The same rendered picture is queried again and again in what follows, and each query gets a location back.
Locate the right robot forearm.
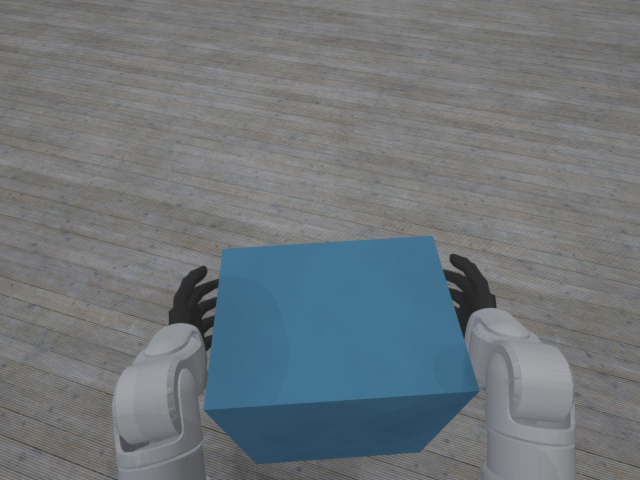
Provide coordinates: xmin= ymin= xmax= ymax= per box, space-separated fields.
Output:
xmin=464 ymin=308 xmax=576 ymax=480

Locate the left robot forearm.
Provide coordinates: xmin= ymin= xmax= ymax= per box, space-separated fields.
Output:
xmin=112 ymin=323 xmax=212 ymax=480

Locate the robot right hand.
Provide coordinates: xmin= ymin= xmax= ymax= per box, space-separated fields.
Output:
xmin=443 ymin=254 xmax=497 ymax=339

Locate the carton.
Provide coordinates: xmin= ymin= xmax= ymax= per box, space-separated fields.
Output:
xmin=204 ymin=236 xmax=480 ymax=464

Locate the robot left hand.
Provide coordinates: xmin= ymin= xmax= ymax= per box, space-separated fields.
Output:
xmin=168 ymin=266 xmax=219 ymax=351

